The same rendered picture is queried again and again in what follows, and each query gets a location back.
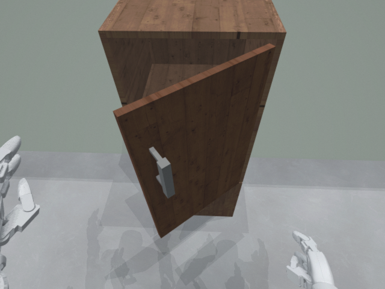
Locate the robot left hand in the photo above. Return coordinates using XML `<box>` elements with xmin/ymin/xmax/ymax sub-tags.
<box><xmin>0</xmin><ymin>135</ymin><xmax>40</xmax><ymax>252</ymax></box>

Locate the robot right hand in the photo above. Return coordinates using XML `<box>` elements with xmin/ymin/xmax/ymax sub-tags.
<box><xmin>286</xmin><ymin>231</ymin><xmax>335</xmax><ymax>289</ymax></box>

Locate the handle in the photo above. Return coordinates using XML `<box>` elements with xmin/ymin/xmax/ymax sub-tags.
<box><xmin>149</xmin><ymin>147</ymin><xmax>175</xmax><ymax>198</ymax></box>

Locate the cupboard door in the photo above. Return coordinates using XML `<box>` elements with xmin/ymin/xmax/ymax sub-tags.
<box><xmin>113</xmin><ymin>43</ymin><xmax>276</xmax><ymax>238</ymax></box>

